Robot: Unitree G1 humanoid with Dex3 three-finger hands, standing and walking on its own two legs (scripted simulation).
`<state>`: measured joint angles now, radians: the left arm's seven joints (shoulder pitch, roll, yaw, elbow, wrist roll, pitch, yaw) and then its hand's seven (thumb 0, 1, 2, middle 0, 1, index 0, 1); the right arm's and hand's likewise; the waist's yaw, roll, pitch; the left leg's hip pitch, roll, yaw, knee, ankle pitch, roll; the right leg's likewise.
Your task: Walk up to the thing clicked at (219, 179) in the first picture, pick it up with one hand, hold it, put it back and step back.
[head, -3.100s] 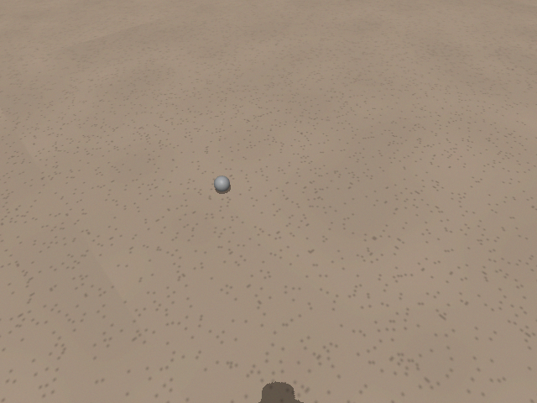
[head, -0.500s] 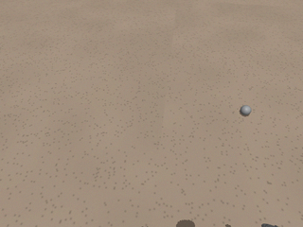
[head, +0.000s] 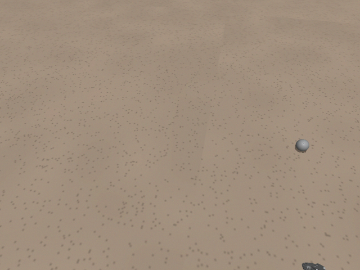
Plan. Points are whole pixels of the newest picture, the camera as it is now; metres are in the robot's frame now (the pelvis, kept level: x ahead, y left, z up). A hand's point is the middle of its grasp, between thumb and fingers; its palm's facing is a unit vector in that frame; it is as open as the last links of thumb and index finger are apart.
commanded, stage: stand
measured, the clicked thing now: (302, 145) +0.99 -0.84 -0.73
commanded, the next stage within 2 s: none
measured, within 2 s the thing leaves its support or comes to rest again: neither
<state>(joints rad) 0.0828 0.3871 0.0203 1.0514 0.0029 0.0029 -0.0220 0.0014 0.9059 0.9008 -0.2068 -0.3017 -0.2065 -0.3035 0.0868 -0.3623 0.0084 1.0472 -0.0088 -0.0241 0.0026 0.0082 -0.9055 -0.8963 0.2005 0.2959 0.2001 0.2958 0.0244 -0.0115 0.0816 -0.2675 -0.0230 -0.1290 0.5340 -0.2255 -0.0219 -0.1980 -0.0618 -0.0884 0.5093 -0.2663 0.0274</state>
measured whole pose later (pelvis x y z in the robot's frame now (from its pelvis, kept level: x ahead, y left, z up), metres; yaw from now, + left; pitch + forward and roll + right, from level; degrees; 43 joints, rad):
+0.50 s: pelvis +0.02 +0.00 +0.01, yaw -3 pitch -2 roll +0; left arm 0.08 0.36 0.01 1.16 0.01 -0.01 -0.01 0.00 0.91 0.90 -0.21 -0.30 -0.21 -0.30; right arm 0.08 -0.35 0.00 1.15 -0.01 -0.01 0.01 0.01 -0.91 -0.90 0.20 0.30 0.20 0.30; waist 0.01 0.00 0.07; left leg -0.15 0.00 -0.09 0.35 -0.16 -0.03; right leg -0.12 -0.04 -0.05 0.35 -0.20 0.03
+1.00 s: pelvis +0.02 -0.01 +0.01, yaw -3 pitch -2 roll +0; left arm 0.09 0.36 0.01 1.15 0.01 -0.01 -0.01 0.00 0.91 0.90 -0.21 -0.30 -0.21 -0.30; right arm 0.08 -0.35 0.00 1.14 -0.01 -0.01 0.00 0.01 -0.91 -0.90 0.20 0.30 0.20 0.30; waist 0.01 0.00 0.06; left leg -0.14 0.01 -0.08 0.33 -0.16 -0.03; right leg -0.11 -0.04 -0.04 0.34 -0.20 0.02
